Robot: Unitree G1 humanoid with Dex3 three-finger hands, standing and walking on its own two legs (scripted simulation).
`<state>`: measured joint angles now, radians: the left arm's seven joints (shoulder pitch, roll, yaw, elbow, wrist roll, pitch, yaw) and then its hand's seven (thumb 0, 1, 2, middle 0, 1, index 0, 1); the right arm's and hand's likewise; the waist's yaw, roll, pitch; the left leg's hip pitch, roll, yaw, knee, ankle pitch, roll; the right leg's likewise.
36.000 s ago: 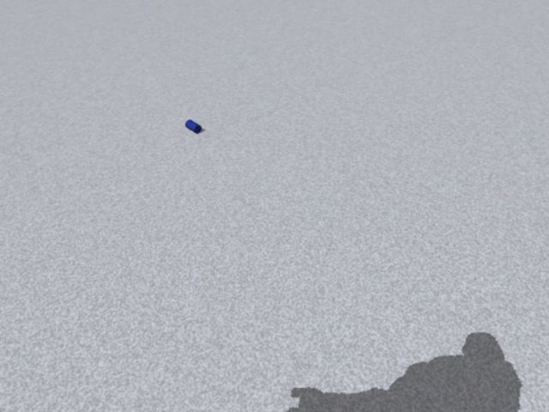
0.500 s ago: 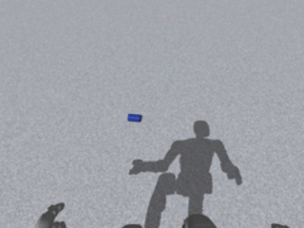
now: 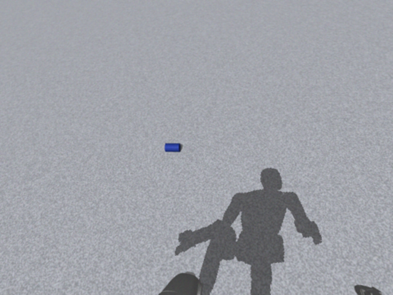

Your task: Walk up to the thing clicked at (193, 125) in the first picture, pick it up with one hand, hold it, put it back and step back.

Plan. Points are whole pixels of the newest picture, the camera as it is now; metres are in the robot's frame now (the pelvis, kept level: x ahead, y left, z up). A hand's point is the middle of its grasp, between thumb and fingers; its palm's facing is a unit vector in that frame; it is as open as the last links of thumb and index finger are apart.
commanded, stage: step back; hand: left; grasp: from above
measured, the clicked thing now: (172, 147) +1.06 +0.31 -0.73
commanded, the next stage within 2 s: stand in 1.00 s
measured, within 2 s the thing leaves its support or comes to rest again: neither
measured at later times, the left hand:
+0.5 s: hand out of the picture +0.02 +0.29 -0.14, palm faces +0.06 -0.92 -0.38, open 7.4 cm
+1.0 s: hand out of the picture +0.10 +0.30 -0.15, palm faces +0.07 -0.93 -0.37, open 7.4 cm
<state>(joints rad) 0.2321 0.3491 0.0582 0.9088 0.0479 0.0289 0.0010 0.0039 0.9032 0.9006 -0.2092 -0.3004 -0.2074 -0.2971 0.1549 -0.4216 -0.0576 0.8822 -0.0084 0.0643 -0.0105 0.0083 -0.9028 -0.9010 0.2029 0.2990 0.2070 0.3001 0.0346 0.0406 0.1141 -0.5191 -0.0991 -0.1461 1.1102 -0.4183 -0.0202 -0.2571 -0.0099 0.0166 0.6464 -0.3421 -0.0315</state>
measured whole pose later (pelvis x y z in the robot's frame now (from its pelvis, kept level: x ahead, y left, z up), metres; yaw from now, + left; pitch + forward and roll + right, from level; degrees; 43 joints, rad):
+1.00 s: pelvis +0.03 +0.03 +0.00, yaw +4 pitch -2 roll +0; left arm 0.12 0.38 0.03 1.04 0.01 -0.02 0.00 0.00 0.91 0.90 -0.21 -0.30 -0.20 -0.30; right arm 0.07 -0.33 -0.02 1.08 -0.01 0.00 0.00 0.01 -0.90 -0.90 0.20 0.30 0.21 0.30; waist 0.02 -0.01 0.09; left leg -0.26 0.06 0.04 0.59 -0.29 -0.02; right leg -0.23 -0.02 0.00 0.58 -0.31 0.01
